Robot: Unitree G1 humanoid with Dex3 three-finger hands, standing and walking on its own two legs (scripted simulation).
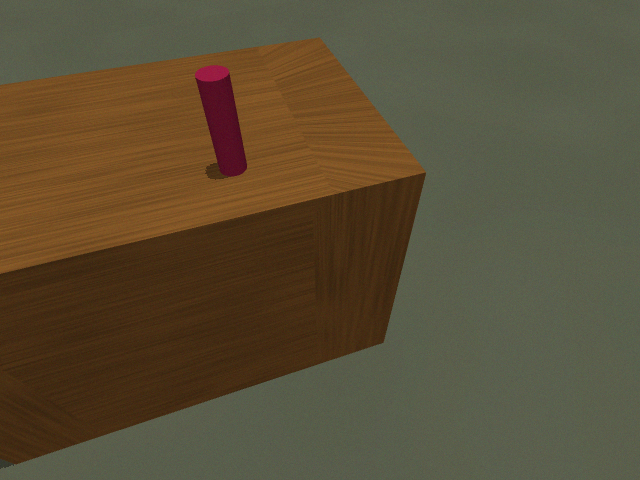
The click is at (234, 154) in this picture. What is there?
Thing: slim round
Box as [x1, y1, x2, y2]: [195, 65, 246, 176]
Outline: 206,66 197,70 195,73 195,77 220,171 223,174 231,176 237,175 245,170 246,162 228,70 225,67 218,65
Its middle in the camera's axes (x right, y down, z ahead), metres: -0.18 -0.21 +0.71
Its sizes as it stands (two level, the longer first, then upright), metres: 0.055 0.055 0.195
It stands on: a support 0.75 m high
